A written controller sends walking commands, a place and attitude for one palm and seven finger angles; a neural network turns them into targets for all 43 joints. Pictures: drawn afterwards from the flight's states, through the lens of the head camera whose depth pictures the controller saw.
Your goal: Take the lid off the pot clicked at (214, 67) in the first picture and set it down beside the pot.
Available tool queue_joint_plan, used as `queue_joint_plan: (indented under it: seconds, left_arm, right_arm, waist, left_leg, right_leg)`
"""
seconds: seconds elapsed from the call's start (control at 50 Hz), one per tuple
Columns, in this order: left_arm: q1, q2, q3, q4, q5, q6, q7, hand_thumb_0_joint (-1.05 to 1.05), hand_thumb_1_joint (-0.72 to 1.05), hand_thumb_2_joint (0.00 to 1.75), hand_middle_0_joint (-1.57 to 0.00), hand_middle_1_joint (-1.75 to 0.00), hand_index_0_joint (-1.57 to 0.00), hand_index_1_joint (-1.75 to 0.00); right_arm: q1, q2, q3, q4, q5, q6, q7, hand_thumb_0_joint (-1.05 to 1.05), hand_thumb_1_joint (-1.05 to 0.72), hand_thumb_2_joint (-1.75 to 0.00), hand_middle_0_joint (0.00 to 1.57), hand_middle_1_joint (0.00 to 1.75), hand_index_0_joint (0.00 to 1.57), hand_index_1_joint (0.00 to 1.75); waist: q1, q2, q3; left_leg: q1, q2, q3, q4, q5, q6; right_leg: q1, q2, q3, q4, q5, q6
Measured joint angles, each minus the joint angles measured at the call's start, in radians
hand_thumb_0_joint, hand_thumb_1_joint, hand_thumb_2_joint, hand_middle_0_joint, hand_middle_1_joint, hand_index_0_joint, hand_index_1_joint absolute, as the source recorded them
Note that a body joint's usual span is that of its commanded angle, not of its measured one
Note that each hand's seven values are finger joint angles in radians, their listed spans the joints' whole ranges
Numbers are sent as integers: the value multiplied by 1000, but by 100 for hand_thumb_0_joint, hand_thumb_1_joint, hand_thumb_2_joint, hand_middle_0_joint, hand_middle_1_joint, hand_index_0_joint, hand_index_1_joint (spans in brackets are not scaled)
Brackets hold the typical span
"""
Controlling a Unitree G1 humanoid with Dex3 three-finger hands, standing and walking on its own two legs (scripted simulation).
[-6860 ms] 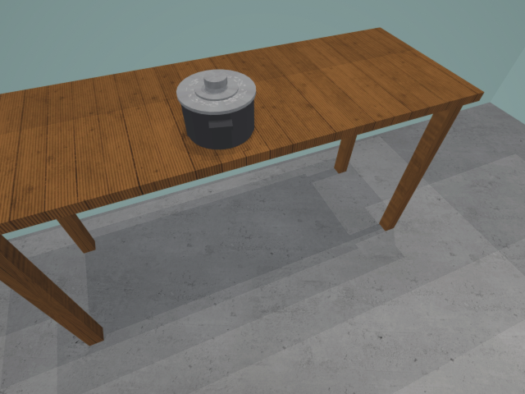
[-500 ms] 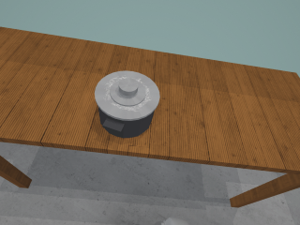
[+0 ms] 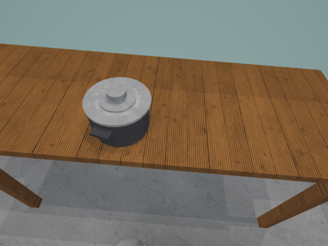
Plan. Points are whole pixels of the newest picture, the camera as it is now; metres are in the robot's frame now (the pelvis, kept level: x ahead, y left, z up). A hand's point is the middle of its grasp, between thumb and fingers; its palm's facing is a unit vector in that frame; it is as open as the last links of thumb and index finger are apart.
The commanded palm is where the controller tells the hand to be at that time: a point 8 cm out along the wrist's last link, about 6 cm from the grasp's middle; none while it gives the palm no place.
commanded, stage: come to a stop and stand still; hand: left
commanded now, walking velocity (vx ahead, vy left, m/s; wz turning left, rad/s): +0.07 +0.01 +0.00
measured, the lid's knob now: (116, 92) +0.46 +0.17 +0.10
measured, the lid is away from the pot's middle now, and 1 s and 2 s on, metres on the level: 0.00 0.00 0.00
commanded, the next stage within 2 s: look again from close up in 0.66 s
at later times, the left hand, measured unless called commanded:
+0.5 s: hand out of the picture -0.06 +0.26 -0.19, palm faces -0.02 -0.99 -0.13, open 7.3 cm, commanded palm none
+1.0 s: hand out of the picture -0.05 +0.24 -0.18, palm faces -0.02 -0.98 -0.18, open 7.3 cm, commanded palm none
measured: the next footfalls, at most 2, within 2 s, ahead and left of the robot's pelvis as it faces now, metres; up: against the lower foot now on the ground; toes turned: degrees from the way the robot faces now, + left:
left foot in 0.10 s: +0.04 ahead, +0.10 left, +0.00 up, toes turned +4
right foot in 0.88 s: -0.06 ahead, -0.04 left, +0.00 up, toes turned -4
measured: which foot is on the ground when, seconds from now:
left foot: up 0.00-0.08, down 0.10-1.00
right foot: down 0.00-0.12, up 0.14-0.86, down 0.88-1.00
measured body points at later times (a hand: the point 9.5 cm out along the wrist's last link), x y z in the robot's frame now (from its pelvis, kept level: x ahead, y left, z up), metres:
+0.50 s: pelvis -0.03 +0.08 +0.01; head -0.01 +0.13 +0.45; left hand -0.05 +0.31 -0.17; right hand -0.04 -0.15 -0.13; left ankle +0.00 +0.10 -0.74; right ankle -0.11 -0.08 -0.66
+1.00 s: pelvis -0.03 +0.08 -0.01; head -0.03 +0.08 +0.44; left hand -0.05 +0.29 -0.17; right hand -0.04 -0.14 -0.17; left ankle +0.00 +0.10 -0.74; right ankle -0.10 -0.04 -0.74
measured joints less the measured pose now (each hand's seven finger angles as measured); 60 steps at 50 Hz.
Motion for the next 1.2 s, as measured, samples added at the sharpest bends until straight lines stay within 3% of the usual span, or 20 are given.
queue_joint_plan:
  seconds: [0.08, 0.1, 0.14, 0.18, 0.26, 0.34, 0.64, 0.78, 0.88, 1.0, 1.08, 1.2]
  left_arm:
    - [18, 27, 9, -6, 2, 20, 1, 1, 92, 90, -20, -30, -21, -30]
    - [23, 32, 10, -6, 0, 26, 0, 1, 91, 90, -20, -30, -21, -30]
    - [22, 43, 17, 7, -7, 41, 1, 1, 91, 90, -20, -30, -21, -30]
    - [32, 39, 17, 22, -11, 53, 2, 1, 91, 90, -20, -30, -20, -30]
    - [59, 23, 16, 36, 0, 50, -18, 1, 91, 90, -20, -30, -20, -30]
    - [91, 28, 22, 44, 3, 37, -27, 1, 91, 90, -20, -30, -20, -30]
    - [101, 10, 3, 112, -1, 65, -27, 1, 91, 90, -20, -30, -20, -30]
    - [79, -27, -16, 123, -3, 48, -7, 0, 91, 90, -20, -30, -20, -30]
    - [120, -43, -26, 89, -2, 8, -4, 0, 91, 90, -20, -30, -20, -30]
    - [166, -71, -37, 110, -13, -15, 1, 0, 91, 90, -20, -30, -20, -30]
    - [166, -67, -39, 122, -17, -11, 1, 1, 91, 90, -20, -30, -20, -30]
    - [133, -70, -41, 107, -18, -9, 2, 1, 91, 90, -20, -30, -20, -30]
  right_arm:
    - [1, 13, 7, -31, -1, -18, 8, 0, -91, -90, 20, 30, 20, 30]
    - [7, 16, 9, -36, -2, -29, 8, 0, -91, -90, 20, 30, 20, 30]
    - [13, 38, 15, -34, -12, -41, 6, 0, -91, -90, 20, 30, 20, 30]
    - [36, 51, 17, -32, -20, -50, -4, 0, -92, -90, 20, 30, 20, 30]
    - [84, 45, 18, -2, -26, -56, -5, -1, -95, -90, 20, 30, 20, 30]
    - [111, 57, 22, 24, -24, -76, -10, 0, -95, -90, 20, 30, 20, 30]
    - [156, 95, 24, 107, -11, -83, -26, 0, -91, -90, 20, 30, 20, 30]
    - [169, 94, 25, 143, -15, -64, -14, 0, -91, -90, 20, 30, 20, 30]
    - [144, 57, 32, 99, -23, -34, 8, 0, -90, -90, 20, 30, 20, 30]
    - [116, 12, 34, 73, -23, -43, -3, 1, -92, -90, 20, 30, 20, 30]
    - [107, 14, 45, 67, -21, -64, -8, 1, -93, -90, 20, 30, 20, 30]
    - [95, 20, 59, 73, -19, -76, -17, 1, -93, -90, 20, 30, 20, 30]
  waist:
    - [2, -24, -15]
    - [1, -26, -19]
    - [8, -58, -10]
    - [7, -57, -23]
    - [9, -37, -70]
    - [15, -53, -89]
    - [-33, -33, -78]
    - [-40, -4, -104]
    - [-38, 12, -117]
    - [-43, 69, -109]
    - [-42, 40, -98]
    - [-25, 7, -84]
  left_leg:
    - [81, 17, 9, -223, 137, 13]
    - [110, 20, 12, -288, 176, 34]
    - [120, -4, 36, -293, 188, 99]
    - [130, -12, 47, -316, 196, 133]
    - [142, -31, 42, -420, 257, 156]
    - [141, -48, 49, -500, 309, 169]
    - [150, -55, 82, -572, 360, 187]
    - [142, -67, 89, -552, 349, 187]
    - [71, -72, 109, -443, 292, 181]
    - [63, -49, 82, -342, 226, 144]
    - [83, -45, 83, -332, 210, 184]
    - [99, -56, 83, -375, 221, 184]
  right_leg:
    - [-34, -13, -2, 47, -9, 25]
    - [-49, -15, -2, 76, -20, 32]
    - [-77, -20, 39, 160, -123, 14]
    - [-119, 6, 66, 315, -216, 3]
    - [-189, 44, 76, 609, -148, 2]
    - [-204, 55, 74, 707, -72, 12]
    - [-105, 21, 81, 346, -133, 21]
    - [-45, 15, 55, 191, -156, -4]
    - [21, 41, 19, 55, -153, -58]
    - [72, 66, -1, 34, -139, -26]
    - [95, 72, 1, 36, -154, -24]
    - [107, 65, 3, 2, -147, -23]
